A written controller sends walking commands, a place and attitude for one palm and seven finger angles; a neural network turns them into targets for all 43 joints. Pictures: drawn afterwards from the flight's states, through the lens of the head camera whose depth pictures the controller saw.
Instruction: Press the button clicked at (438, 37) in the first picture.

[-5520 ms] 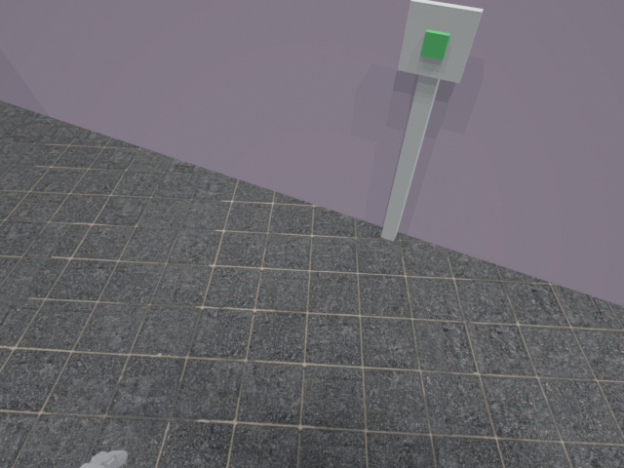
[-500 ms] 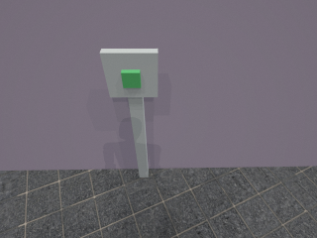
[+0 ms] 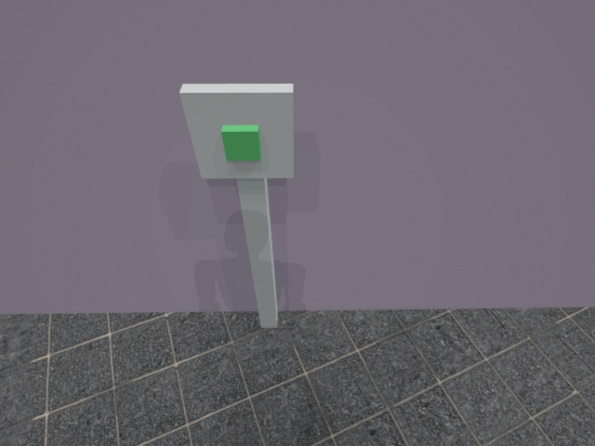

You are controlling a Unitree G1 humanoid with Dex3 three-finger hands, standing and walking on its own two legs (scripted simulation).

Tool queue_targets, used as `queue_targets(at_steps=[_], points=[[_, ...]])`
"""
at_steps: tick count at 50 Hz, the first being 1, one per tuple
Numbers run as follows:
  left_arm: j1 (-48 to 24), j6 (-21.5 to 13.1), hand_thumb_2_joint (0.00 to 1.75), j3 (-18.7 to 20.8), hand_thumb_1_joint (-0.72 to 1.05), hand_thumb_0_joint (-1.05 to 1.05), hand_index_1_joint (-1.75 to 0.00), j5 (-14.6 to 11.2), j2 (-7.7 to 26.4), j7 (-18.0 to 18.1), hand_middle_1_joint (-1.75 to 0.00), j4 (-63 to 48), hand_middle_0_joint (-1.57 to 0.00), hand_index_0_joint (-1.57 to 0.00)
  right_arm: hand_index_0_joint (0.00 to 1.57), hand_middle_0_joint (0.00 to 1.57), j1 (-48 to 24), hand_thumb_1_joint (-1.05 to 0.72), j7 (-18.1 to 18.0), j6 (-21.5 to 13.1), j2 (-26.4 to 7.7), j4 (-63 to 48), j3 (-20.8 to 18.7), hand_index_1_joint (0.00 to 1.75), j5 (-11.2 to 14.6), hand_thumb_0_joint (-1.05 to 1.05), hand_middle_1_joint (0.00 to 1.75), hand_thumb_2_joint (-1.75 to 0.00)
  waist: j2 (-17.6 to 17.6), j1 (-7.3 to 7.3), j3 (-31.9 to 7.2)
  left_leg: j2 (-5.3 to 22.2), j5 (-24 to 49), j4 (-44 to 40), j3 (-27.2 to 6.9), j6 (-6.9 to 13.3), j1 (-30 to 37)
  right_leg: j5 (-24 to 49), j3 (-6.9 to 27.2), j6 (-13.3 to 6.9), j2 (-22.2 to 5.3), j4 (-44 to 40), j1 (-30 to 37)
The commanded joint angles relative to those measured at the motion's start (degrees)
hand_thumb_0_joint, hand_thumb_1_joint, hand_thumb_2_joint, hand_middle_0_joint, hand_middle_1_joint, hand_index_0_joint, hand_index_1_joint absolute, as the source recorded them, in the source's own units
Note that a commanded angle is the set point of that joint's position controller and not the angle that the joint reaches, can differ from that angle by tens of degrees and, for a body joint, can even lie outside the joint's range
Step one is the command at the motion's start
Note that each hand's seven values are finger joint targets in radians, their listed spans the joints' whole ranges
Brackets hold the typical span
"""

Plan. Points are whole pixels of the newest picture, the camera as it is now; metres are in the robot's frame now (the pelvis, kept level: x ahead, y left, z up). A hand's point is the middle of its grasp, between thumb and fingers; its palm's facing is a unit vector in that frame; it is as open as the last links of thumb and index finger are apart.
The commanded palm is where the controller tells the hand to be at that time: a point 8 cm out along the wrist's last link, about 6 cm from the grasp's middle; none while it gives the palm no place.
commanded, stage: look again from close up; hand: left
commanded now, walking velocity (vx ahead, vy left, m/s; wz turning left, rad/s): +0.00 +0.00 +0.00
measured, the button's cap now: (242, 142) +0.60 +0.13 +0.08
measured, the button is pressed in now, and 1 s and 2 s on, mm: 0 0 0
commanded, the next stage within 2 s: shuffle to correct the standing spot in 0.42 s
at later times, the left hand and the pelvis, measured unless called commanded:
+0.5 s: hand out of the picture +0.05 +0.19 -0.18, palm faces +0.00 -0.98 -0.19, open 7.3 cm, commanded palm none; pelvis +0.04 +0.02 +0.00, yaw -1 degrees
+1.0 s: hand out of the picture +0.05 +0.13 -0.18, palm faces +0.06 -0.98 -0.18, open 7.4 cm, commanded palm none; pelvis +0.06 -0.04 -0.01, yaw +2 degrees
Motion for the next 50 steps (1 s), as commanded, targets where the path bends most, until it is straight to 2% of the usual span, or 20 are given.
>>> queue_targets(at_steps=[1,4,6,8,10,14,26,28,31,34,36,39,42,43,44,45,46,47,48,50], points=[[1.11,-1.63,0.90,1.72,0.90,0.00,-0.30,-0.36,8.03,0.36,-0.30,-4.27,-0.20,-0.20,0.20,0.20,5.31,-0.90,0.56,-1.29,-3.22,-4.09,-0.13,0.30,-0.42,0.00,0.30,-0.90,0.29,-1.55,1.35,3.25,-1.07,-0.32,-6.05,-0.45,3.14,-7.49,9.68,-3.78,-8.85,-5.74,-9.62],[1.84,-1.28,0.90,1.40,0.90,0.00,-0.30,-0.40,6.69,0.20,-0.30,-4.12,-0.20,-0.20,0.20,0.20,4.54,-0.90,0.10,-2.27,-4.38,-4.72,0.23,0.30,-0.16,0.00,0.30,-0.90,-0.08,0.29,0.74,5.03,3.97,-3.32,-8.46,1.33,1.78,0.98,6.42,-2.68,-6.49,-0.93,-5.30],[2.80,-1.15,0.90,1.25,0.90,0.00,-0.30,-0.47,6.40,0.20,-0.30,-3.42,-0.20,-0.20,0.20,0.20,3.94,-0.90,-0.21,-2.72,-4.81,-4.60,0.41,0.30,0.04,0.00,0.30,-0.90,-2.96,1.19,0.67,5.45,9.35,-3.35,-8.26,1.78,2.13,6.15,6.14,-2.03,-6.45,-0.03,-3.34],[2.89,-0.94,0.90,1.19,0.90,0.00,-0.30,-0.55,6.63,0.31,-0.30,-3.35,-0.20,-0.20,0.20,0.20,4.08,-0.90,-0.47,-2.85,-5.26,-4.24,0.47,0.30,0.10,0.00,0.30,-0.90,-4.59,1.26,0.80,5.53,12.80,-3.06,-7.80,1.80,3.38,9.68,6.07,-1.69,-6.65,0.35,-2.74],[2.84,-0.71,0.90,1.40,0.90,0.00,-0.30,-0.53,7.20,0.39,-0.30,-3.39,-0.20,-0.20,0.20,0.20,4.13,-0.90,-0.66,-3.00,-5.54,-3.63,0.60,0.30,0.07,0.00,0.30,-0.90,-3.19,1.42,0.63,5.56,17.16,-2.80,-7.71,1.95,4.30,11.89,5.53,-1.39,-6.70,1.15,-1.94],[2.42,-0.01,0.90,1.48,0.90,0.00,-0.30,-0.47,7.89,0.44,-0.30,-3.44,-0.20,-0.20,0.20,0.20,3.37,-0.90,-0.83,-2.68,-5.86,-2.81,0.64,0.30,0.12,0.00,0.30,-0.90,-2.63,1.62,2.92,5.76,16.46,-4.00,-7.68,2.04,4.74,9.72,5.26,-0.95,-6.69,0.44,-2.74],[2.07,0.68,0.90,1.62,0.90,0.00,-0.30,-0.38,9.23,0.13,-0.30,-3.33,-0.20,-0.20,0.20,0.20,1.10,-0.90,-1.00,-2.47,-7.14,-2.09,0.42,0.30,0.28,0.00,0.30,-0.90,-1.78,1.55,1.18,6.11,15.44,-5.54,-7.19,1.96,8.11,8.88,5.55,-0.39,-7.29,-0.96,-2.09],[2.44,1.01,0.90,1.57,0.90,0.00,-0.30,-0.22,8.69,-0.19,-0.30,-2.77,-0.20,-0.20,0.20,0.20,1.30,-0.90,-1.04,-2.26,-7.44,-1.70,0.28,0.30,0.14,0.00,0.30,-0.90,-1.77,1.13,1.11,6.93,8.80,-6.31,-7.83,2.36,8.73,3.08,4.55,-0.46,-6.28,-0.06,-3.28],[2.14,1.78,0.90,1.83,0.90,0.00,-0.30,0.43,8.20,-0.85,-0.30,-3.30,-0.20,-0.20,0.20,0.20,2.35,-0.90,-1.26,-1.73,-9.50,-1.78,-0.83,0.30,-0.11,0.00,0.30,-0.90,0.31,0.40,3.72,11.49,-2.87,-10.81,-13.94,4.95,8.54,-5.35,1.38,-0.39,-3.94,5.15,-9.12],[0.08,2.47,0.90,2.25,0.90,0.00,-0.30,1.06,7.98,-1.46,-0.30,-4.88,-0.20,-0.20,0.20,0.20,5.47,-0.90,-1.67,-1.55,-11.02,-2.19,-2.02,0.30,-0.43,0.00,0.30,-0.90,3.86,-0.93,4.93,18.45,-6.86,-15.49,-23.00,10.52,10.28,-14.43,1.00,-0.45,-3.56,20.19,-18.64],[-1.49,2.32,0.90,2.66,0.90,0.00,-0.30,1.20,7.63,-1.83,-0.30,-5.73,-0.20,-0.20,0.20,0.20,5.47,-0.90,-1.59,-1.81,-10.68,-2.60,-2.18,0.30,-0.71,0.00,0.30,-0.90,2.09,-1.05,4.19,19.79,-5.22,-15.51,-23.11,12.10,8.43,-14.77,2.73,-0.71,-5.46,25.65,-20.39],[-0.80,2.03,0.90,2.76,0.90,0.00,-0.30,0.88,6.14,-2.51,-0.30,-5.92,-0.20,-0.20,0.20,0.20,2.93,-0.90,-1.35,-2.13,-10.58,-3.62,-2.37,0.30,-0.85,0.00,0.30,-0.90,1.60,0.39,2.54,17.33,-2.72,-14.61,-18.12,10.64,3.95,-11.55,1.46,-0.15,-5.57,21.15,-14.94],[3.30,1.73,0.90,2.85,0.90,0.00,-0.30,0.79,5.04,-2.73,-0.30,-4.22,-0.20,-0.20,0.20,0.20,0.82,-0.90,-1.01,-1.87,-10.59,-4.10,-2.81,0.30,-0.63,0.00,0.30,-0.90,2.16,2.43,1.82,13.03,-9.94,-11.34,-12.57,7.11,-3.53,-3.03,-2.48,0.66,-3.32,9.65,-4.01],[4.57,1.48,0.90,3.06,0.90,0.00,-0.30,0.87,5.69,-2.68,-0.30,-3.60,-0.20,-0.20,0.20,0.20,0.78,-0.90,-0.92,-1.77,-10.00,-4.01,-2.79,0.30,-0.52,0.00,0.30,-0.90,0.12,3.01,2.08,11.09,-12.63,-8.64,-11.18,5.59,-6.40,-0.52,-2.64,0.81,-3.00,4.61,0.05],[6.10,1.05,0.90,3.48,0.90,0.00,-0.30,0.95,7.42,-2.38,-0.30,-3.36,-0.20,-0.20,0.20,0.20,0.86,-0.90,-0.72,-1.78,-8.52,-4.22,-2.63,0.30,-0.36,0.00,0.30,-0.90,-5.05,3.89,1.69,8.45,-14.07,-4.01,-8.63,3.93,-10.12,-1.99,0.54,0.41,-5.00,-0.03,4.59],[8.20,0.64,0.90,3.95,0.90,0.00,-0.30,1.10,9.97,-1.90,-0.30,-2.90,-0.20,-0.20,0.20,0.20,0.63,-0.90,-0.48,-1.77,-6.09,-5.16,-2.01,0.30,-0.06,0.00,0.30,-0.90,-13.64,4.58,3.08,2.61,-17.80,5.52,-2.42,1.73,-17.63,-10.55,11.17,-2.22,-12.49,-5.67,7.54],[10.37,0.70,0.90,4.77,0.90,0.00,-0.30,0.93,13.25,-1.37,-0.30,-3.05,-0.20,-0.20,0.20,0.20,-1.69,-0.90,-0.08,-1.60,-3.94,-6.94,-1.62,0.30,-0.08,0.00,0.30,-0.90,-20.95,5.82,3.90,-0.52,-20.63,17.84,2.28,0.68,-20.76,-17.60,22.26,-6.78,-21.51,-13.74,5.07],[10.47,0.77,0.90,4.71,0.90,0.00,-0.30,0.67,13.00,-1.14,-0.30,-3.32,-0.20,-0.20,0.20,0.20,-4.68,-0.90,0.26,-1.36,-4.52,-7.90,-2.03,0.30,-0.29,0.00,0.30,-0.90,-15.73,6.53,5.52,0.06,-21.74,28.49,-0.49,1.22,-20.88,-20.89,24.71,-10.33,-23.23,-17.08,0.34],[7.97,0.27,0.90,4.48,0.90,0.00,-0.30,0.70,11.81,-1.03,-0.30,-3.81,-0.20,-0.20,0.20,0.20,-3.92,-0.90,0.55,-0.99,-4.83,-7.72,-2.45,0.30,-0.36,0.00,0.30,-0.90,-14.70,4.30,7.79,1.48,-18.52,33.37,-2.35,1.35,-22.02,-20.75,23.16,-10.37,-21.57,-18.08,-3.19],[4.41,-0.26,0.90,3.93,0.90,0.00,-0.30,0.77,9.20,-0.49,-0.30,-4.28,-0.20,-0.20,0.20,0.20,-2.09,-0.90,0.98,-0.84,-3.74,-6.62,-2.25,0.30,-0.63,0.00,0.30,-0.90,-7.61,1.64,8.10,3.42,-13.23,34.70,-2.49,0.91,-19.07,-9.70,16.19,-10.34,-19.58,-15.42,-5.64]])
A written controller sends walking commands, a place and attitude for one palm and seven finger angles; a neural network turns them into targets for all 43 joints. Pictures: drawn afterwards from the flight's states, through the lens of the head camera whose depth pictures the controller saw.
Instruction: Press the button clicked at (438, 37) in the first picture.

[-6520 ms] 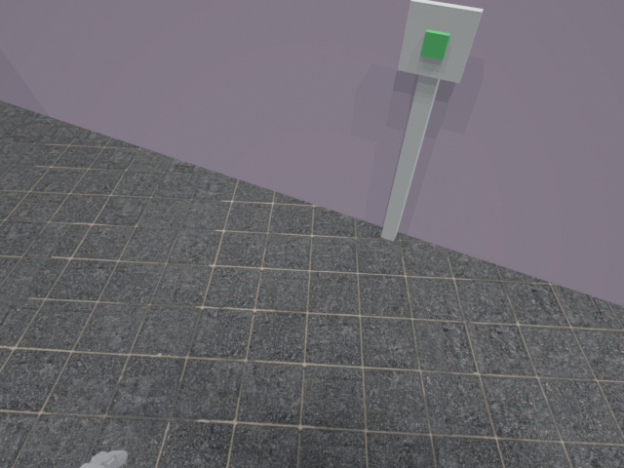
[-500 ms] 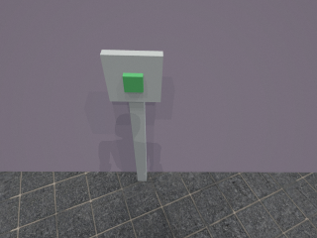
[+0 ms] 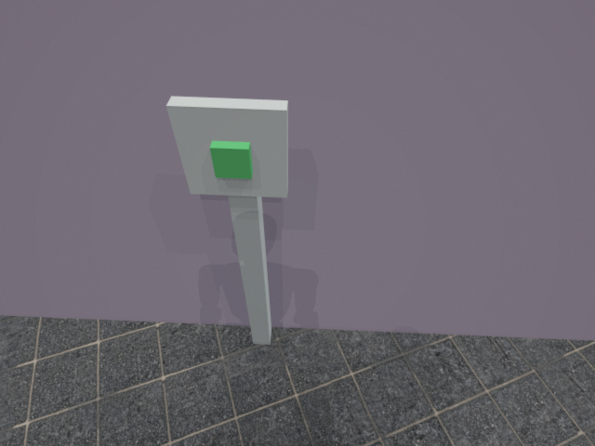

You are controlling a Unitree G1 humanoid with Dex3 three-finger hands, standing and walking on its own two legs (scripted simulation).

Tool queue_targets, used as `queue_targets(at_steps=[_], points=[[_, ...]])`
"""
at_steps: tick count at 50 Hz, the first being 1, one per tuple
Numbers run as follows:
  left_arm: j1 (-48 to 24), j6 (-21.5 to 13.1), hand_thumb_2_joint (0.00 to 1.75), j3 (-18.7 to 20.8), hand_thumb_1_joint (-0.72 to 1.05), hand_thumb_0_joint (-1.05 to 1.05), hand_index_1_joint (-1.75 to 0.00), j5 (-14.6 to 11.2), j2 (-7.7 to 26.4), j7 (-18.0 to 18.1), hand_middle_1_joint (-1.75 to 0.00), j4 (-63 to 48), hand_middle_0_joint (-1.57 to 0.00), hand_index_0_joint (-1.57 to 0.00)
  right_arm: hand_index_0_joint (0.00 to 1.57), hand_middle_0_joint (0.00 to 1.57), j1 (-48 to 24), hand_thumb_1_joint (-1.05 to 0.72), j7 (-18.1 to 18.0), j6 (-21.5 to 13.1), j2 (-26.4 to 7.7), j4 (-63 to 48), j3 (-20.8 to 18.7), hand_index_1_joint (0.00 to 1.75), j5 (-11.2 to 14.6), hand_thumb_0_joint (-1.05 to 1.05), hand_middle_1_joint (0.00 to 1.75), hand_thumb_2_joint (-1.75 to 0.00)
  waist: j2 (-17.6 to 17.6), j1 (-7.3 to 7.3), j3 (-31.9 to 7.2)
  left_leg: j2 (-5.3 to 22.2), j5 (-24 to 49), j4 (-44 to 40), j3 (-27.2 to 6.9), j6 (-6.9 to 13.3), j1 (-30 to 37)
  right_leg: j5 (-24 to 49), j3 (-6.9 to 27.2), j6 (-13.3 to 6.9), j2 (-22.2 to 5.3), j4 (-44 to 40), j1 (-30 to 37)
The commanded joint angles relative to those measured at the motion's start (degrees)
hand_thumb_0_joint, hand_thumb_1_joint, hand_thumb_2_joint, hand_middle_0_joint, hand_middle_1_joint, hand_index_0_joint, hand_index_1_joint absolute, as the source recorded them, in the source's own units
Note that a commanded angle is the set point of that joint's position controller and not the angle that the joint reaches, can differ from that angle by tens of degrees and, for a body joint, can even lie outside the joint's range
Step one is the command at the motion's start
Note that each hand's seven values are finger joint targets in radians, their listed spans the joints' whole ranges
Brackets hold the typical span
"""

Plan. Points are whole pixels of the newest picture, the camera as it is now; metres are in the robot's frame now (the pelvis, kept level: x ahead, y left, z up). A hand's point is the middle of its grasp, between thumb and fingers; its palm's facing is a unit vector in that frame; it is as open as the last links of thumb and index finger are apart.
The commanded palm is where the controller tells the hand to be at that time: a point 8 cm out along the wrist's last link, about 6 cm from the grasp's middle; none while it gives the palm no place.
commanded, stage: shuffle to correct the standing spot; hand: left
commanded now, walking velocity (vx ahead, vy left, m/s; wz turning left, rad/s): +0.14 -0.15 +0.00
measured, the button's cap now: (232, 159) +0.54 +0.15 +0.09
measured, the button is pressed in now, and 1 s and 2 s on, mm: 0 0 0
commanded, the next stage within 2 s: come to a stop and stand still in 0.32 s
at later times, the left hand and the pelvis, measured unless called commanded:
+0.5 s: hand out of the picture +0.11 +0.14 -0.17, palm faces +0.03 -0.99 -0.15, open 7.4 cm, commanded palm none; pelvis +0.08 -0.05 +0.01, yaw +0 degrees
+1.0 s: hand out of the picture +0.10 +0.11 -0.16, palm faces +0.12 -0.97 -0.23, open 7.3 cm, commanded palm none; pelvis +0.05 -0.09 +0.00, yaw +3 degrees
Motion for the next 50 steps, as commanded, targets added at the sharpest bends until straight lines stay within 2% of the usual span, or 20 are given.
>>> queue_targets(at_steps=[1,5,8,9,10,11,12,14,18,25,27,28,29,30,31,32,35,40,47,50], points=[[4.51,-1.32,0.90,1.12,0.90,0.00,-0.30,0.16,5.51,1.37,-0.30,-0.47,-0.20,-0.20,0.20,0.20,-3.60,-0.90,0.95,-2.20,-1.33,-6.30,-0.52,0.30,-0.02,0.00,0.30,-0.90,-4.84,-0.60,7.73,2.11,3.39,8.84,-0.28,-0.19,-11.77,1.16,15.43,-9.47,-14.65,-20.68,-0.24],[6.20,-1.27,0.90,1.07,0.90,0.00,-0.30,0.31,6.53,1.09,-0.30,0.63,-0.20,-0.20,0.20,0.20,-3.72,-0.90,0.79,-2.58,1.01,-6.89,0.15,0.30,0.34,0.00,0.30,-0.90,-6.38,-0.01,5.11,0.57,5.69,-7.08,4.24,-1.22,-3.04,15.97,8.45,-8.70,-11.25,-16.39,0.87],[6.45,-0.27,0.90,0.87,0.90,0.00,-0.30,-0.49,5.96,0.45,-0.30,1.31,-0.20,-0.20,0.20,0.20,2.28,-0.90,-0.25,-3.47,-0.33,-4.68,0.14,0.30,0.25,0.00,0.30,-0.90,-4.84,-1.97,1.12,0.02,15.08,-22.43,5.70,-1.38,9.93,15.12,5.44,-5.68,-7.26,-7.43,0.08],[7.22,-0.12,0.90,0.56,0.90,0.00,-0.30,-0.56,4.52,0.20,-0.30,1.05,-0.20,-0.20,0.20,0.20,6.34,-0.90,-0.73,-3.88,-3.10,-3.39,-0.59,0.30,0.23,0.00,0.30,-0.90,-0.26,-3.31,-1.52,4.46,18.50,-25.62,0.96,-0.20,18.06,13.25,4.24,-3.84,-5.36,0.68,-3.32],[7.96,0.17,0.90,0.36,0.90,0.00,-0.30,-0.75,2.01,-0.20,-0.30,-0.16,-0.20,-0.20,0.20,0.20,10.41,-0.90,-1.50,-4.19,-9.30,-3.07,-1.81,0.30,-0.22,0.00,0.30,-0.90,12.88,-4.38,-3.69,18.81,24.19,-30.52,-19.23,5.90,25.54,-1.41,0.23,-0.22,-0.85,12.63,-15.37],[5.19,0.39,0.90,0.51,0.90,0.00,-0.30,-0.27,3.32,-0.37,-0.30,-2.24,-0.20,-0.20,0.20,0.20,12.79,-0.90,-2.07,-3.57,-12.66,-3.08,-2.52,0.30,-0.11,0.00,0.30,-0.90,14.29,-5.59,-3.64,28.73,29.73,-35.09,-31.38,12.53,26.97,-15.58,2.68,0.34,0.68,25.52,-22.25],[2.10,0.96,0.90,1.18,0.90,0.00,-0.30,0.50,4.94,-0.50,-0.30,-3.45,-0.20,-0.20,0.20,0.20,10.78,-0.90,-2.31,-3.15,-12.70,-3.68,-2.55,0.30,-0.04,0.00,0.30,-0.90,7.53,-5.27,-0.13,29.62,28.99,-35.77,-28.78,14.03,22.89,-13.54,6.52,0.13,-1.99,32.14,-24.10],[0.42,1.24,0.90,1.83,0.90,0.00,-0.30,0.79,4.83,-0.74,-0.30,-2.46,-0.20,-0.20,0.20,0.20,5.13,-0.90,-2.83,-3.84,-7.37,-3.97,-1.11,0.30,-0.21,0.00,0.30,-0.90,9.88,-2.29,4.91,23.28,39.13,-35.13,-18.99,9.38,14.22,-5.86,8.20,1.41,-3.58,36.39,-24.12],[2.71,3.11,0.90,1.85,0.90,0.00,-0.30,0.42,2.18,-1.51,-0.30,-1.43,-0.20,-0.20,0.20,0.20,1.92,-0.90,-2.88,-4.82,-7.51,-4.95,-0.82,0.30,0.04,0.00,0.30,-0.90,6.71,0.52,3.13,16.90,45.45,-34.38,-4.24,5.40,9.42,2.88,7.23,3.47,-3.11,36.22,-18.39],[-3.74,2.75,0.90,1.59,0.90,0.00,-0.30,-0.57,2.17,-1.10,-0.30,-4.55,-0.20,-0.20,0.20,0.20,0.51,-0.90,-1.74,-3.30,-9.01,-5.47,-1.65,0.30,-0.60,0.00,0.30,-0.90,13.02,-0.82,3.34,13.40,42.81,-31.27,0.06,4.10,9.26,1.80,1.62,4.56,-2.04,13.42,-10.90],[-2.59,1.46,0.90,1.69,0.90,0.00,-0.30,-0.72,2.78,-0.76,-0.30,-4.21,-0.20,-0.20,0.20,0.20,0.02,-0.90,-1.21,-2.68,-9.24,-5.59,-2.02,0.30,-0.46,0.00,0.30,-0.90,11.58,-0.12,1.78,12.18,36.49,-27.21,-0.70,2.80,8.22,4.01,0.48,4.42,-1.06,3.70,-3.88],[0.52,0.74,0.90,2.13,0.90,0.00,-0.30,-0.74,3.89,-0.58,-0.30,-3.49,-0.20,-0.20,0.20,0.20,-0.24,-0.90,-0.88,-2.42,-9.16,-5.71,-2.16,0.30,-0.22,0.00,0.30,-0.90,9.06,1.70,0.16,10.42,29.40,-24.02,-0.04,0.92,6.60,10.17,0.44,4.65,-1.14,-2.57,1.63],[3.16,-0.15,0.90,2.60,0.90,0.00,-0.30,-0.52,7.42,-0.13,-0.30,-2.76,-0.20,-0.20,0.20,0.20,0.55,-0.90,-0.45,-2.34,-7.38,-5.63,-1.97,0.30,0.19,0.00,0.30,-0.90,2.69,2.51,-2.14,7.27,19.17,-19.18,1.07,-1.77,3.95,18.01,3.79,4.62,-4.11,-6.75,7.70],[3.40,-0.87,0.90,3.44,0.90,0.00,-0.30,-0.04,12.69,0.61,-0.30,-2.77,-0.20,-0.20,0.20,0.20,2.82,-0.90,-0.20,-2.09,-2.71,-6.37,-1.22,0.30,0.69,0.00,0.30,-0.90,-12.78,1.88,-4.53,2.19,-0.25,-10.48,3.70,-4.39,-2.54,33.26,15.77,1.61,-16.44,-7.64,11.44],[3.58,-0.45,0.90,3.81,0.90,0.00,-0.30,-0.36,15.81,0.63,-0.30,-4.22,-0.20,-0.20,0.20,0.20,3.37,-0.90,-0.71,-1.26,-2.25,-7.68,-1.27,0.30,1.21,0.00,0.30,-0.90,-17.72,2.28,-7.20,0.13,-10.12,-2.42,-0.65,-4.18,-1.99,42.79,21.97,-3.28,-23.96,-9.63,8.69],[1.80,-0.09,0.90,3.41,0.90,0.00,-0.30,-0.22,15.15,0.45,-0.30,-4.90,-0.20,-0.20,0.20,0.20,3.43,-0.90,-0.75,-0.85,-2.64,-7.50,-1.61,0.30,1.11,0.00,0.30,-0.90,-12.83,1.71,-5.34,0.66,-9.24,2.06,-3.12,-3.65,-1.25,37.44,19.99,-5.63,-23.73,-10.64,4.51],[-3.43,-0.09,0.90,2.97,0.90,0.00,-0.30,-0.52,11.35,1.24,-0.30,-5.80,-0.20,-0.20,0.20,0.20,0.40,-0.90,-0.26,0.49,-4.45,-6.43,-1.92,0.30,0.69,0.00,0.30,-0.90,-19.99,0.97,-1.18,0.85,-1.48,13.63,-3.05,-5.34,-7.21,40.11,17.68,-4.76,-19.78,-10.79,3.60],[-4.76,0.52,0.90,4.25,0.90,0.00,-0.30,-0.37,12.43,1.89,-0.30,-7.47,-0.20,-0.20,0.20,0.20,-3.35,-0.90,1.15,1.95,-5.34,-7.62,-2.42,0.30,0.30,0.00,0.30,-0.90,-10.05,1.77,-0.66,0.17,6.30,15.77,-3.39,-6.48,-7.96,18.70,15.30,-6.03,-19.77,-14.76,0.00],[-7.12,1.76,0.90,5.02,0.90,0.00,-0.30,0.69,15.52,1.62,-0.30,-8.66,-0.20,-0.20,0.20,0.20,-3.76,-0.90,2.04,1.34,-4.70,-9.73,-1.99,0.30,0.57,0.00,0.30,-0.90,-11.75,1.57,-0.35,-0.34,2.20,-5.48,0.00,-4.62,3.06,-9.67,17.70,-6.09,-19.12,-20.83,-7.26],[-9.19,2.63,0.90,4.69,0.90,0.00,-0.30,0.16,14.18,1.17,-0.30,-8.49,-0.20,-0.20,0.20,0.20,5.79,-0.90,1.52,0.14,-3.80,-7.04,-1.36,0.30,0.61,0.00,0.30,-0.90,-8.72,-2.86,-1.93,-2.86,8.41,-25.08,3.52,-3.39,20.27,-13.80,12.25,-1.39,-13.08,-16.07,-14.96]])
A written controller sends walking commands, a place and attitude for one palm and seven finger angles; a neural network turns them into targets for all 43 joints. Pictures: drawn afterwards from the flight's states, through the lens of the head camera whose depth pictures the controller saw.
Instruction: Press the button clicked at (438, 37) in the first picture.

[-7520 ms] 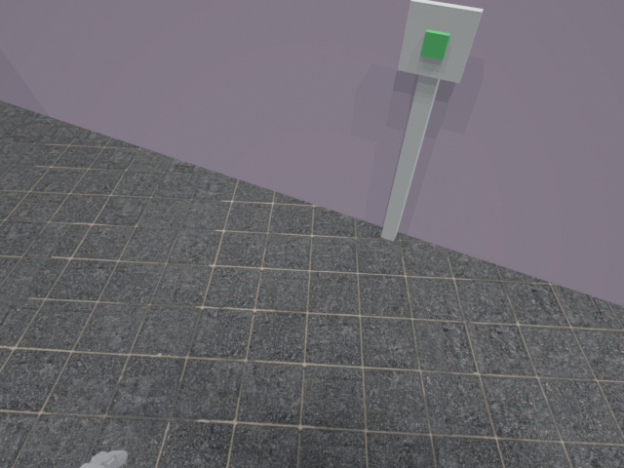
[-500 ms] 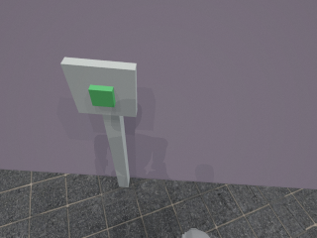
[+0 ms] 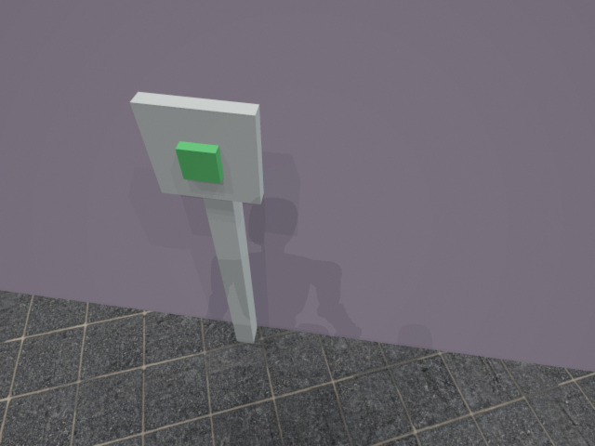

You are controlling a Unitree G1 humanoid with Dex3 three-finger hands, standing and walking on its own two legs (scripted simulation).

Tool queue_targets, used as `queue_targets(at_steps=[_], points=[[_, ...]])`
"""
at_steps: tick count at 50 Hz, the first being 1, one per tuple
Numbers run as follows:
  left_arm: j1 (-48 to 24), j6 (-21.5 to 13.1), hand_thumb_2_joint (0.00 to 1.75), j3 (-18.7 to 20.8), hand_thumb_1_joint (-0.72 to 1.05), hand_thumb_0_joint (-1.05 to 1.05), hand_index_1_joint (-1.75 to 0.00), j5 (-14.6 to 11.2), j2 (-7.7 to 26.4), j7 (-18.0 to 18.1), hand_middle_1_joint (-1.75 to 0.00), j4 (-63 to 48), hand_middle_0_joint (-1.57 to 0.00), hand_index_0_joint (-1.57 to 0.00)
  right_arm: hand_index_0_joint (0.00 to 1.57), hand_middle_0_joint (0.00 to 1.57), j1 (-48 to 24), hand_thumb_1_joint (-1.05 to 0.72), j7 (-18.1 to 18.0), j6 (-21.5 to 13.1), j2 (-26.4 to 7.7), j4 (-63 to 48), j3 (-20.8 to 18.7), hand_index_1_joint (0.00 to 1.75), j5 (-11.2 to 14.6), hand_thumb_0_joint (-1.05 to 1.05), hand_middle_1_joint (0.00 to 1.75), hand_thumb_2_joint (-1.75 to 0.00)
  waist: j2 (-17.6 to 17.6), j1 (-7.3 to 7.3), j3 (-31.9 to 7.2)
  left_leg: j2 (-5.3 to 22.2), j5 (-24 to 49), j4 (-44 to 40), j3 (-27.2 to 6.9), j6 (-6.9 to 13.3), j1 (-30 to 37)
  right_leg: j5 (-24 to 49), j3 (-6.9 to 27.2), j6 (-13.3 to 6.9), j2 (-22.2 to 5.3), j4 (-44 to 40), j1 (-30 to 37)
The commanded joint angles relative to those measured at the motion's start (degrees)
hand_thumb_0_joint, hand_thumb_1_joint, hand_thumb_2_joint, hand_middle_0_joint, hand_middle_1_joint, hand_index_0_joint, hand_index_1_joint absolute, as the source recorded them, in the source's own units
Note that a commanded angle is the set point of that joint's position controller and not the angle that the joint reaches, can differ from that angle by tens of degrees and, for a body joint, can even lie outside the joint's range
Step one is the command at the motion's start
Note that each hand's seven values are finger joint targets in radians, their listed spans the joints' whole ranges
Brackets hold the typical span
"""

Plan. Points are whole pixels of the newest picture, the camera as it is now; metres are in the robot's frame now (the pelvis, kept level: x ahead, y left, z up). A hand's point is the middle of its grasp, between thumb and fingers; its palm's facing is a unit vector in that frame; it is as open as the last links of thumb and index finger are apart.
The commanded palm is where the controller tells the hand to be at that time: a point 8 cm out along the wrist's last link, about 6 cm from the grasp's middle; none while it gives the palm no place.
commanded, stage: come to a stop and stand still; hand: left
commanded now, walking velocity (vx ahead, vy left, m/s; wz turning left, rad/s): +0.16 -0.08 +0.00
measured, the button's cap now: (201, 161) +0.51 +0.21 +0.08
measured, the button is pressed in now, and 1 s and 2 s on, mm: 0 0 0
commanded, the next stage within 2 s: look again from close up in 1.08 s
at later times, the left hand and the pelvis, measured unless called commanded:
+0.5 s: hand out of the picture +0.06 +0.19 -0.17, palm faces -0.01 -0.98 -0.21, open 7.2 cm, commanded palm none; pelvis +0.02 +0.01 +0.00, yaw -1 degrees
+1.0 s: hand out of the picture -0.01 +0.15 -0.17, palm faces +0.05 -0.98 -0.18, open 7.3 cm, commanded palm none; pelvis +0.01 -0.01 +0.01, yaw +0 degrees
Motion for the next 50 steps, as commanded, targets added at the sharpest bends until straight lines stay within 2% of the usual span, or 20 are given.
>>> queue_targets(at_steps=[1,2,3,4,5,7,9,13,19,21,22,23,24,25,26,27,28,31,34,50], points=[[-1.63,0.24,0.90,1.89,0.90,0.00,-0.30,-0.69,7.97,0.23,-0.30,-3.56,-0.20,-0.20,0.20,0.20,16.80,-0.90,-0.57,-2.01,-2.32,1.61,0.40,0.30,0.08,0.00,0.30,-0.90,3.13,-5.76,-3.14,1.13,2.05,-24.85,0.10,1.59,20.26,-26.14,6.24,-1.76,-3.01,-3.24,-10.20],[-0.80,0.42,0.90,0.83,0.90,0.00,-0.30,-1.11,3.09,-0.23,-0.30,-4.35,-0.20,-0.20,0.20,0.20,16.67,-0.90,-1.09,-2.48,-6.70,0.62,-0.44,0.30,-0.66,0.00,0.30,-0.90,21.18,-5.95,-0.12,13.04,-12.61,-34.70,-18.74,5.57,15.02,-26.12,0.20,0.79,4.39,12.83,-15.91],[-2.85,0.35,0.90,0.52,0.90,0.00,-0.30,-0.81,2.61,-0.32,-0.30,-5.29,-0.20,-0.20,0.20,0.20,13.06,-0.90,-1.68,-2.24,-9.32,-1.49,-0.74,0.30,-0.76,0.00,0.30,-0.90,22.24,-5.66,6.15,20.02,-19.00,-40.77,-26.45,10.56,3.38,-23.11,3.01,0.36,5.37,22.26,-17.48],[-3.89,-0.23,0.90,0.86,0.90,0.00,-0.30,-0.90,3.38,-1.11,-0.30,-6.09,-0.20,-0.20,0.20,0.20,9.03,-0.90,-1.94,-2.42,-9.40,-3.20,-0.42,0.30,-1.09,0.00,0.30,-0.90,14.52,-3.57,8.89,21.66,-18.16,-41.99,-25.85,13.38,-1.71,-18.47,5.94,-0.43,3.45,27.89,-16.57],[-1.96,-0.48,0.90,1.19,0.90,0.00,-0.30,-0.04,3.02,-1.59,-0.30,-3.99,-0.20,-0.20,0.20,0.20,7.75,-0.90,-2.14,-3.47,-6.75,-2.15,0.19,0.30,-1.13,0.00,0.30,-0.90,12.11,-2.41,4.73,16.91,-9.79,-39.84,-23.46,11.69,2.78,-13.42,7.29,-0.16,4.46,33.21,-16.63],[2.31,-1.09,0.90,0.96,0.90,0.00,-0.30,-0.19,2.70,-2.16,-0.30,-0.52,-0.20,-0.20,0.20,0.20,6.63,-0.90,-2.37,-4.85,-4.18,-1.99,1.32,0.30,-0.44,0.00,0.30,-0.90,8.33,-1.03,4.21,13.20,1.77,-36.42,-14.92,9.87,6.50,-7.62,6.89,-0.28,4.08,37.71,-16.08],[3.57,-1.53,0.90,0.65,0.90,0.00,-0.30,-0.44,2.10,-2.32,-0.30,0.88,-0.20,-0.20,0.20,0.20,9.25,-0.90,-2.77,-5.77,-3.05,-0.68,1.74,0.30,-0.06,0.00,0.30,-0.90,7.05,-1.53,3.18,12.12,14.17,-34.39,-11.07,9.90,10.78,-6.11,5.90,0.20,4.40,38.72,-16.67],[2.26,-1.28,0.90,0.11,0.90,0.00,-0.30,-0.73,1.24,-1.62,-0.30,1.19,-0.20,-0.20,0.20,0.20,16.41,-0.90,-3.71,-6.32,-2.12,3.03,2.32,0.30,-0.31,0.00,0.30,-0.90,7.92,-3.14,3.08,15.10,34.32,-30.70,-11.60,11.74,16.46,-9.38,6.07,0.71,3.80,35.80,-17.10],[0.12,-1.42,0.90,-0.91,0.90,0.00,-0.30,-1.65,-0.81,-0.88,-0.30,1.73,-0.20,-0.20,0.20,0.20,16.47,-0.90,-4.19,-5.27,-2.15,5.87,2.25,0.30,-0.59,0.00,0.30,-0.90,12.01,-4.07,1.48,14.39,48.93,-25.32,-8.85,10.77,14.70,-14.94,3.22,0.17,4.40,12.17,-1.72],[2.53,-2.06,0.90,-0.56,0.90,0.00,-0.30,-1.89,-0.83,-0.61,-0.30,3.09,-0.20,-0.20,0.20,0.20,16.12,-0.90,-4.08,-4.81,-1.76,6.88,2.08,0.30,-0.27,0.00,0.30,-0.90,11.44,-2.76,0.14,13.06,45.65,-22.59,-8.44,9.05,13.65,-9.19,2.83,-0.04,4.78,1.41,4.95],[5.35,-2.63,0.90,-0.52,0.90,0.00,-0.30,-1.87,-0.12,-0.58,-0.30,4.42,-0.20,-0.20,0.20,0.20,16.23,-0.90,-3.95,-4.80,-1.43,7.24,2.07,0.30,0.16,0.00,0.30,-0.90,8.77,-1.61,-1.79,11.01,39.80,-19.71,-7.39,6.96,12.32,-0.62,2.78,0.20,4.31,-6.30,11.02],[7.74,-3.23,0.90,-0.39,0.90,0.00,-0.30,-1.78,1.93,-0.20,-0.30,5.72,-0.20,-0.20,0.20,0.20,17.10,-0.90,-3.61,-5.04,0.64,7.26,2.34,0.30,0.79,0.00,0.30,-0.90,4.10,-1.35,-3.89,8.71,29.89,-17.47,-5.83,4.44,5.81,9.66,7.13,-0.60,0.45,-6.80,20.60],[9.48,-3.48,0.90,-0.49,0.90,0.00,-0.30,-1.89,3.81,0.28,-0.30,6.77,-0.20,-0.20,0.20,0.20,16.58,-0.90,-3.30,-4.90,2.87,6.89,3.02,0.30,1.24,0.00,0.30,-0.90,-2.94,-1.47,-6.01,5.72,14.33,-17.45,-3.14,2.12,-0.58,25.46,13.14,-3.21,-6.10,-4.10,27.39],[9.49,-3.46,0.90,-0.85,0.90,0.00,-0.30,-2.07,4.47,0.32,-0.30,7.62,-0.20,-0.20,0.20,0.20,16.24,-0.90,-3.21,-4.71,3.72,7.18,3.08,0.30,1.22,0.00,0.30,-0.90,-4.79,-1.76,-3.83,2.90,2.65,-18.25,-1.69,1.07,-1.77,32.16,13.54,-6.36,-10.25,-3.40,25.19],[8.86,-3.25,0.90,-1.22,0.90,0.00,-0.30,-1.99,4.31,0.34,-0.30,7.53,-0.20,-0.20,0.20,0.20,16.11,-0.90,-3.16,-4.51,4.35,7.62,2.96,0.30,1.10,0.00,0.30,-0.90,-4.76,-2.00,-3.36,2.64,2.74,-17.78,-1.37,1.12,0.95,33.15,11.87,-7.01,-9.86,-3.44,22.68],[8.07,-3.64,0.90,-0.95,0.90,0.00,-0.30,-1.98,3.88,0.51,-0.30,7.48,-0.20,-0.20,0.20,0.20,16.50,-0.90,-3.21,-3.87,3.98,8.40,2.82,0.30,0.92,0.00,0.30,-0.90,-10.25,-2.57,-4.53,3.30,3.54,-17.22,-0.94,0.86,4.08,30.32,11.64,-6.82,-7.34,-4.55,20.47],[6.23,-3.53,0.90,-1.33,0.90,0.00,-0.30,-2.05,2.85,0.59,-0.30,7.35,-0.20,-0.20,0.20,0.20,16.67,-0.90,-3.23,-3.57,3.37,9.11,2.74,0.30,0.82,0.00,0.30,-0.90,-9.77,-2.89,-2.95,3.62,5.14,-18.26,-1.28,0.83,5.63,25.81,10.11,-6.38,-6.13,-5.63,17.63],[4.03,-3.06,0.90,-1.67,0.90,0.00,-0.30,-2.20,1.30,0.61,-0.30,6.97,-0.20,-0.20,0.20,0.20,16.13,-0.90,-3.18,-3.71,3.74,10.64,3.11,0.30,0.58,0.00,0.30,-0.90,-0.21,-2.87,2.41,4.94,16.35,-23.20,-3.08,1.21,7.88,13.49,7.26,-4.50,-1.66,-5.56,12.53],[4.34,-2.74,0.90,-1.76,0.90,0.00,-0.30,-2.11,0.92,0.59,-0.30,7.08,-0.20,-0.20,0.20,0.20,14.09,-0.90,-3.24,-3.90,3.02,10.65,3.19,0.30,0.44,0.00,0.30,-0.90,5.72,-2.07,4.73,6.21,18.50,-25.42,-4.07,1.68,7.60,6.47,6.68,-3.41,0.60,-6.03,11.98],[7.36,-3.18,0.90,-1.97,0.90,0.00,-0.30,-1.86,2.03,0.23,-0.30,8.09,-0.20,-0.20,0.20,0.20,10.99,-0.90,-2.96,-3.59,0.69,8.63,3.35,0.30,0.48,0.00,0.30,-0.90,1.30,-2.27,4.37,4.95,11.85,-26.38,-2.93,1.74,9.84,-3.43,9.04,-3.01,0.24,-11.92,10.90]])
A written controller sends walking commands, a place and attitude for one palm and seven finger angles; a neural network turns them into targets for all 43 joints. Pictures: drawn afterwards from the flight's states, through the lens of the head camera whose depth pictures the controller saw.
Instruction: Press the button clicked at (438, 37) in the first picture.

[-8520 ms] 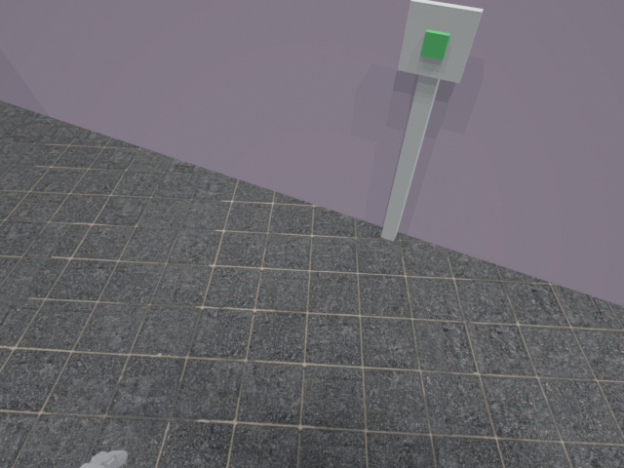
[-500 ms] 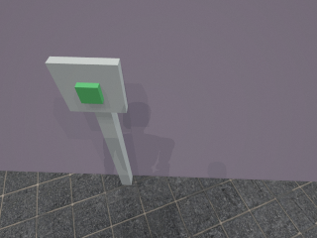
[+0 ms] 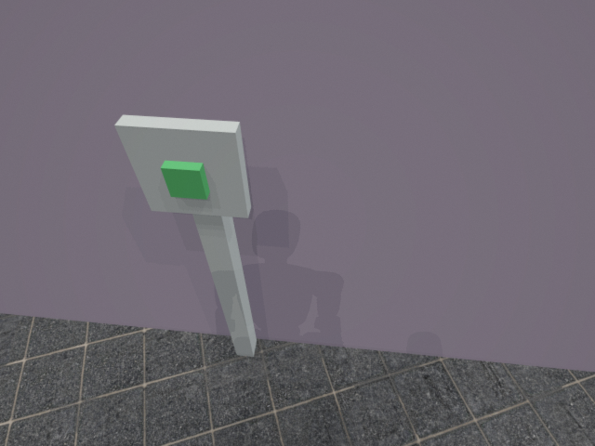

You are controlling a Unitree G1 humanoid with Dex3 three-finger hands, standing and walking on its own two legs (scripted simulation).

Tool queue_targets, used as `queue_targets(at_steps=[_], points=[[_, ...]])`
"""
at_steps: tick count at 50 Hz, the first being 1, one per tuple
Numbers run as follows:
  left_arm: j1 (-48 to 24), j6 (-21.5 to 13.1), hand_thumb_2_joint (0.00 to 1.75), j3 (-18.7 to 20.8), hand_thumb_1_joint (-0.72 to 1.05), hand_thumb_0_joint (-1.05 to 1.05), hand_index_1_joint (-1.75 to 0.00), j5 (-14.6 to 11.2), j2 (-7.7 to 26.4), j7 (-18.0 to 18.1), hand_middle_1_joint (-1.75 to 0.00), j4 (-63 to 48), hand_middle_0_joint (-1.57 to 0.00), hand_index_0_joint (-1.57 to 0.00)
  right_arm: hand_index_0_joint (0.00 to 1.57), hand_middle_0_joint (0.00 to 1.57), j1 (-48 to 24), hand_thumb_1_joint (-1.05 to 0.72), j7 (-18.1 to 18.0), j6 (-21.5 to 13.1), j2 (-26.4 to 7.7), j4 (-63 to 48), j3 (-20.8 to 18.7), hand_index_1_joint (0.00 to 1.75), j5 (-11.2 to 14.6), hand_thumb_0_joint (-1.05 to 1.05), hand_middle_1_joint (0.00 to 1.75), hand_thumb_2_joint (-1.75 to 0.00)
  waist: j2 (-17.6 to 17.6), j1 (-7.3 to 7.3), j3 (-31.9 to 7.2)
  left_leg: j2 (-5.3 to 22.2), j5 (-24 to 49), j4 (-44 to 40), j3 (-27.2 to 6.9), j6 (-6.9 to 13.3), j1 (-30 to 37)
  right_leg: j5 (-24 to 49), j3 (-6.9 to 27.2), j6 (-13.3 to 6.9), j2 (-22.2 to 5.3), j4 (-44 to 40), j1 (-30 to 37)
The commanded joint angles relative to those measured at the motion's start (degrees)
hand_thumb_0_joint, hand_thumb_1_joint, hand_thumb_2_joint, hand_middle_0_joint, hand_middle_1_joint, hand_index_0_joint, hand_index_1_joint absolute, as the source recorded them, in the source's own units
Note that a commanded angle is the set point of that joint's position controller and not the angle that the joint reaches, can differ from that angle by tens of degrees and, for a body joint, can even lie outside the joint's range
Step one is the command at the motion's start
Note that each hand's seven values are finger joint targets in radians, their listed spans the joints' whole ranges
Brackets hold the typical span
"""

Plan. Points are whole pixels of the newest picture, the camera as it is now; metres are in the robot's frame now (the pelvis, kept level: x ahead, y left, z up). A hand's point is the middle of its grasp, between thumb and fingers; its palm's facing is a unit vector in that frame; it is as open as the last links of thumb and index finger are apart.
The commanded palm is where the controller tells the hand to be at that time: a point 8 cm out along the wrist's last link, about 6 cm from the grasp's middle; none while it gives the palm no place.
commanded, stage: come to a stop and stand still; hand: left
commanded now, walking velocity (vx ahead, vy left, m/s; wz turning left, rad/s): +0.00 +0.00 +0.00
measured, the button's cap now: (187, 179) +0.50 +0.22 +0.08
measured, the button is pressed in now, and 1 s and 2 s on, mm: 0 0 0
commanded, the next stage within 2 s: look again from close up in 0.08 s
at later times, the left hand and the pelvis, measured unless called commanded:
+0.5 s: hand out of the picture +0.04 +0.24 -0.17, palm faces +0.04 -0.97 -0.25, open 7.4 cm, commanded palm none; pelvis -0.01 +0.04 -0.01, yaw +0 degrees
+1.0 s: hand out of the picture +0.02 +0.28 -0.16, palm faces -0.02 -0.95 -0.30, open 7.4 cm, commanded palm none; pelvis -0.02 +0.05 +0.00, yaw +0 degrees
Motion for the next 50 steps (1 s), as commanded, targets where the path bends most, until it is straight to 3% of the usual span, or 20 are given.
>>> queue_targets(at_steps=[1,8,9,10,12,14,16,20,25,30,36,42,48,49,50], points=[[2.61,-1.20,0.90,1.04,0.90,0.00,-0.30,-0.02,5.64,0.44,-0.30,-2.05,-0.20,-0.20,0.20,0.20,6.19,-0.90,0.18,-0.41,-3.53,-0.30,-0.18,0.30,0.12,0.00,0.30,-0.90,-1.54,-0.70,3.26,2.66,4.50,-3.90,-1.71,2.27,-4.41,1.57,8.71,0.09,-7.28,-7.43,0.20],[4.47,-1.32,0.90,1.00,0.90,0.00,-0.30,-0.06,4.62,0.51,-0.30,-1.26,-0.20,-0.20,0.20,0.20,7.15,-0.90,0.05,-0.67,-2.84,-0.04,-0.05,0.30,0.16,0.00,0.30,-0.90,-1.00,-0.42,3.46,2.63,4.29,-4.21,-1.92,2.33,-5.24,1.11,8.42,-0.06,-7.11,-7.26,0.47],[3.28,-1.50,0.90,1.17,0.90,0.00,-0.30,1.08,14.84,0.43,-0.30,-6.11,-0.20,-0.20,0.20,0.20,1.39,-0.90,0.43,0.32,-11.74,-7.63,-1.66,0.30,-0.12,0.00,0.30,-0.90,-4.27,-2.50,11.50,0.04,6.95,3.06,-3.76,2.56,-9.50,10.59,8.60,1.51,-6.31,-4.77,-4.58],[4.38,-1.65,0.90,2.09,0.90,0.00,-0.30,0.33,10.80,0.92,-0.30,-6.00,-0.20,-0.20,0.20,0.20,2.85,-0.90,0.10,-0.63,-8.18,-8.11,-2.01,0.30,-0.27,0.00,0.30,-0.90,-4.32,-0.68,0.17,0.99,0.38,5.56,-2.39,3.13,-7.90,0.64,12.49,0.58,-10.27,-4.76,-1.84],[3.07,-1.82,0.90,2.35,0.90,0.00,-0.30,0.75,11.05,0.92,-0.30,-7.15,-0.20,-0.20,0.20,0.20,5.14,-0.90,-0.12,-0.97,-7.50,-6.71,-2.46,0.30,-0.25,0.00,0.30,-0.90,-3.01,-1.53,-5.49,-0.84,0.83,8.08,-2.12,3.36,-7.82,-3.14,13.75,-1.81,-11.19,-6.85,1.15],[1.69,-1.48,0.90,2.85,0.90,0.00,-0.30,0.93,11.37,0.88,-0.30,-8.42,-0.20,-0.20,0.20,0.20,5.35,-0.90,0.05,-0.98,-7.94,-7.15,-2.75,0.30,-0.20,0.00,0.30,-0.90,-4.20,-1.84,-4.93,-0.88,0.28,7.85,-1.58,3.71,-8.43,-6.10,13.54,-2.52,-10.85,-7.13,-0.30],[0.22,-1.50,0.90,3.10,0.90,0.00,-0.30,0.64,11.19,0.86,-0.30,-8.41,-0.20,-0.20,0.20,0.20,4.75,-0.90,0.11,-1.25,-8.50,-6.96,-3.05,0.30,-0.16,0.00,0.30,-0.90,-3.04,-1.89,-0.98,0.41,1.89,5.88,-2.50,4.23,-8.16,-7.34,11.80,-2.24,-9.81,-6.52,-4.02],[-1.44,-1.53,0.90,3.04,0.90,0.00,-0.30,0.43,11.80,0.74,-0.30,-8.72,-0.20,-0.20,0.20,0.20,3.27,-0.90,0.23,-2.10,-11.01,-7.28,-3.14,0.30,-0.09,0.00,0.30,-0.90,0.66,-0.90,2.19,3.25,5.49,0.43,-5.63,4.93,-10.67,1.38,7.51,-0.92,-6.89,-1.53,-2.21],[-3.73,-1.22,0.90,2.96,0.90,0.00,-0.30,0.38,14.06,0.34,-0.30,-8.93,-0.20,-0.20,0.20,0.20,-0.94,-0.90,0.39,-2.73,-14.92,-8.28,-3.22,0.30,-0.11,0.00,0.30,-0.90,2.73,0.17,1.45,4.52,9.24,-2.97,-7.38,5.30,-11.78,7.45,5.57,0.01,-6.56,0.94,2.02],[-6.96,-0.76,0.90,2.77,0.90,0.00,-0.30,0.45,16.11,-0.05,-0.30,-9.39,-0.20,-0.20,0.20,0.20,-4.17,-0.90,0.79,-2.61,-17.88,-8.78,-3.18,0.30,-0.25,0.00,0.30,-0.90,2.20,0.32,2.09,4.86,7.76,-5.56,-8.26,5.22,-11.32,5.86,5.36,0.83,-6.63,0.11,2.04],[-9.03,-0.42,0.90,2.43,0.90,0.00,-0.30,0.64,17.87,-0.40,-0.30,-9.59,-0.20,-0.20,0.20,0.20,-7.01,-0.90,1.46,-2.26,-20.23,-9.12,-3.03,0.30,-0.22,0.00,0.30,-0.90,0.52,0.15,1.96,4.94,1.12,-8.78,-9.06,4.98,-11.13,3.51,5.66,1.64,-6.92,-1.18,2.01],[-9.38,-0.67,0.90,2.02,0.90,0.00,-0.30,0.60,18.93,-0.48,-0.30,-8.83,-0.20,-0.20,0.20,0.20,-8.20,-0.90,1.79,-2.17,-21.09,-8.37,-2.75,0.30,-0.09,0.00,0.30,-0.90,-0.86,-0.28,-0.81,4.61,4.28,-8.31,-8.39,4.65,-7.73,5.10,6.12,1.80,-7.65,-2.32,2.59],[-7.19,-0.65,0.90,1.00,0.90,0.00,-0.30,0.40,17.24,-0.32,-0.30,-6.55,-0.20,-0.20,0.20,0.20,-7.93,-0.90,1.84,-1.80,-19.12,-6.31,-1.77,0.30,0.07,0.00,0.30,-0.90,-1.37,-0.40,-1.09,4.42,7.02,-7.59,-7.01,4.10,-5.84,6.74,6.19,2.21,-8.13,-3.40,3.20],[-7.19,-0.26,0.90,0.23,0.90,0.00,-0.30,1.02,19.06,-0.48,-0.30,-10.01,-0.20,-0.20,0.20,0.20,-6.47,-0.90,1.67,-1.29,-19.39,-11.65,-2.48,0.30,-0.08,0.00,0.30,-0.90,-2.40,-1.55,6.93,2.91,11.26,-7.96,-6.40,2.37,-7.87,1.98,3.00,1.43,-5.96,2.21,-2.87],[-3.05,0.43,0.90,0.90,0.90,0.00,-0.30,0.58,15.85,-0.27,-0.30,-10.85,-0.20,-0.20,0.20,0.20,-4.75,-0.90,1.39,-1.97,-20.45,-12.89,-2.49,0.30,-0.59,0.00,0.30,-0.90,0.71,-0.45,-2.32,6.09,7.35,-5.64,-9.62,3.40,-7.20,-3.04,3.97,2.05,-5.75,4.54,-2.45]])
